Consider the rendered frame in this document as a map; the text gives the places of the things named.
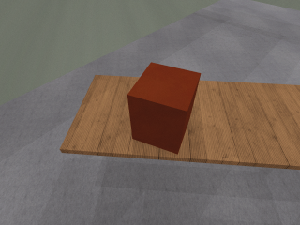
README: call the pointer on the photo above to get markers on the table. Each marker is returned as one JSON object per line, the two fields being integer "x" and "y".
{"x": 231, "y": 123}

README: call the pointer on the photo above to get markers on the carton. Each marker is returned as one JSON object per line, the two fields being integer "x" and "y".
{"x": 160, "y": 105}

